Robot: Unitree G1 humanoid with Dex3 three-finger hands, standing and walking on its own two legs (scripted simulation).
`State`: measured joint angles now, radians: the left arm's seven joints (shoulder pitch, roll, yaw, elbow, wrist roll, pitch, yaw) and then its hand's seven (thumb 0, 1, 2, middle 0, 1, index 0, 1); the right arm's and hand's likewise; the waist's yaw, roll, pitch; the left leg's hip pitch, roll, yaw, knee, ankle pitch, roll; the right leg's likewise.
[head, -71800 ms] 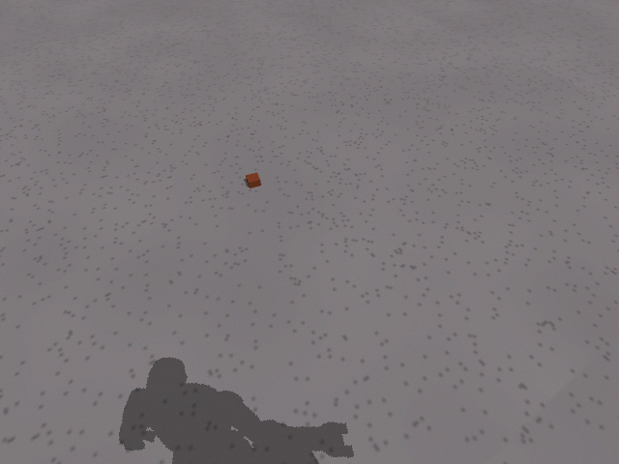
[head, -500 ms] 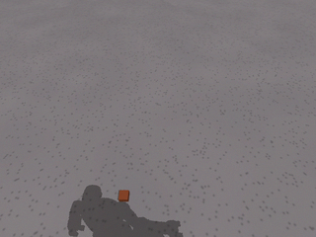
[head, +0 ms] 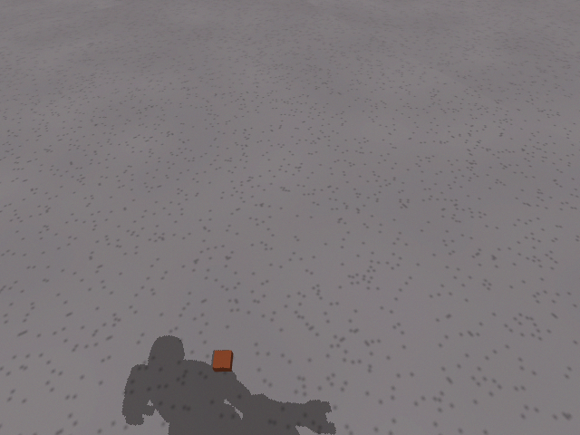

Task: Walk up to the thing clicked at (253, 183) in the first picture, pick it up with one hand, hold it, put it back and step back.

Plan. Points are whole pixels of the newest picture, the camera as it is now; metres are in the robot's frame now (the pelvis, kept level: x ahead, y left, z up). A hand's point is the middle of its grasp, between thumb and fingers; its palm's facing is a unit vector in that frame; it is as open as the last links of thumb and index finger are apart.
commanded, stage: stand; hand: left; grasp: from above
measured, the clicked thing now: (223, 361) +0.46 +0.28 -0.76
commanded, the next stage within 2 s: step back in 0.92 s
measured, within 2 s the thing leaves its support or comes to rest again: neither
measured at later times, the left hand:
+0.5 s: hand out of the picture +0.08 +0.25 -0.16, palm faces +0.00 -0.94 -0.33, open 7.4 cm
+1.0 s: hand out of the picture +0.08 +0.25 -0.16, palm faces +0.00 -0.94 -0.35, open 7.4 cm
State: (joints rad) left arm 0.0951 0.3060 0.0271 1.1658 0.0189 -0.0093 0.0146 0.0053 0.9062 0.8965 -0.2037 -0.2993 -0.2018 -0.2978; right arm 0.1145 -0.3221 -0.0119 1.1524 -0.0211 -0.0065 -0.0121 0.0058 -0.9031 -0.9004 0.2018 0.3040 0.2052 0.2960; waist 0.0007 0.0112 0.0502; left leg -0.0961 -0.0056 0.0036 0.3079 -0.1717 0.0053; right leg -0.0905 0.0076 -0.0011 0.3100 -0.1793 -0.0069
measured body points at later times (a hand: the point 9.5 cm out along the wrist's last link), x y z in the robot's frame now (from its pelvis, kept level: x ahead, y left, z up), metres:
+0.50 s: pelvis +0.01 +0.00 +0.00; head +0.02 +0.00 +0.45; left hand +0.08 +0.29 -0.13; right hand +0.08 -0.29 -0.14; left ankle +0.00 +0.12 -0.75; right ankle +0.00 -0.11 -0.75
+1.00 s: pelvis +0.00 +0.00 +0.00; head +0.02 +0.00 +0.45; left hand +0.08 +0.30 -0.13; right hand +0.07 -0.30 -0.14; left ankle +0.00 +0.11 -0.75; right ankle +0.00 -0.11 -0.75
